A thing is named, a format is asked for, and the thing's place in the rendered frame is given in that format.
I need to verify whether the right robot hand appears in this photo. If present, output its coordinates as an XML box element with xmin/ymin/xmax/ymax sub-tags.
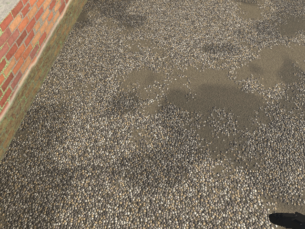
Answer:
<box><xmin>269</xmin><ymin>212</ymin><xmax>305</xmax><ymax>229</ymax></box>

